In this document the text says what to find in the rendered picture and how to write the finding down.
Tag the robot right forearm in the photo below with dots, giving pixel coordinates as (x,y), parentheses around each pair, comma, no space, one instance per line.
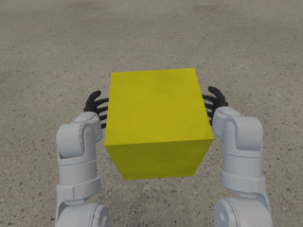
(242,154)

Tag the robot left upper arm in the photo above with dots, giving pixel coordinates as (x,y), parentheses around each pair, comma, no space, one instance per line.
(84,215)

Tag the robot left forearm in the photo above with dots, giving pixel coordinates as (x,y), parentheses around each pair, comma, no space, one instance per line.
(76,155)

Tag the robot right upper arm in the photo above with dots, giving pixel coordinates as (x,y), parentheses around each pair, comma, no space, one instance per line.
(241,212)

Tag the robot left hand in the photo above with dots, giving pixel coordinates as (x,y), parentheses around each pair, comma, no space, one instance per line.
(91,106)

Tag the robot right hand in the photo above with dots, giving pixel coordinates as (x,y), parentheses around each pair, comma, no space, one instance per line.
(218,101)

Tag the carton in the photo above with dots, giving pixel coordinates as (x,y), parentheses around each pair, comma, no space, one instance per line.
(157,125)

